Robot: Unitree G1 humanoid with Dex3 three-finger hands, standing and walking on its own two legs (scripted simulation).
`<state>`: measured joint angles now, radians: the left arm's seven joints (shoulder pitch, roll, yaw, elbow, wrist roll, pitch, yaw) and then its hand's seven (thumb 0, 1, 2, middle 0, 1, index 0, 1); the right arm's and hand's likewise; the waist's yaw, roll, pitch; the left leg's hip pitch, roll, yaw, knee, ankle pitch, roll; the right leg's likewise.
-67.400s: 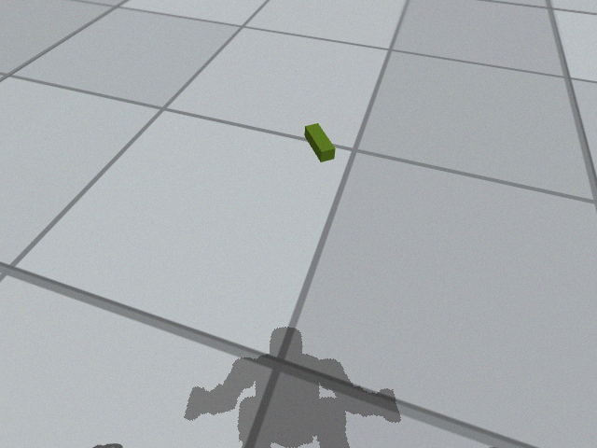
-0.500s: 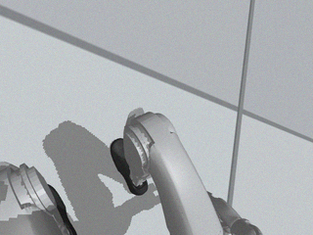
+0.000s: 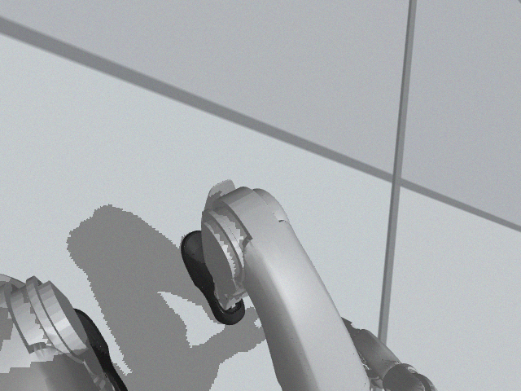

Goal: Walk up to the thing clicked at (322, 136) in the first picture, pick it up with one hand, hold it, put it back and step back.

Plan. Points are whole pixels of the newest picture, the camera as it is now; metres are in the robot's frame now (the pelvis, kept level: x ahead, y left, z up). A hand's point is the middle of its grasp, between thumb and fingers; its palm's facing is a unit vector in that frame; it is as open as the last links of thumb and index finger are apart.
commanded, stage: open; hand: left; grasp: from above
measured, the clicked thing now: out of the picture +0.51 +0.32 -0.28
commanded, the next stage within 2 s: withdraw in 0.26 s
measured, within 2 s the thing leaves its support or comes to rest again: neither
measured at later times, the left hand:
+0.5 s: hand out of the picture +0.52 +0.31 -0.22, palm faces -0.41 -0.13 -0.90, open 13.9 cm
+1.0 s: hand out of the picture +0.52 +0.34 -0.08, palm faces -0.51 -0.13 -0.85, open 13.9 cm
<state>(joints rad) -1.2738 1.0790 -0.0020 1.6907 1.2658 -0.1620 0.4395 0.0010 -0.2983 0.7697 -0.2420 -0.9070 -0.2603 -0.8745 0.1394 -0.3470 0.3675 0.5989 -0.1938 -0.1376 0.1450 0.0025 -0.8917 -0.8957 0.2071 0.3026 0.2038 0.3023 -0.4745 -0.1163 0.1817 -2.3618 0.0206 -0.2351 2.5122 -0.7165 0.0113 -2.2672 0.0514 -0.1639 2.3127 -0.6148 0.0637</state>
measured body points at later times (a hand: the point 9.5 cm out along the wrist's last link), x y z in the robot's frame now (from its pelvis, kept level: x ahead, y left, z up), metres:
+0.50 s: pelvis +0.00 +0.00 +0.00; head +0.30 +0.12 +0.32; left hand +0.54 +0.32 -0.17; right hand +0.03 -0.25 -0.05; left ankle +0.06 +0.12 -0.28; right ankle +0.12 -0.12 -0.28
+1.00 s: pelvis -0.01 +0.00 +0.04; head +0.25 +0.10 +0.39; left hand +0.55 +0.34 -0.03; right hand +0.05 -0.27 -0.04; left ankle +0.06 +0.12 -0.28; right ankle +0.12 -0.12 -0.28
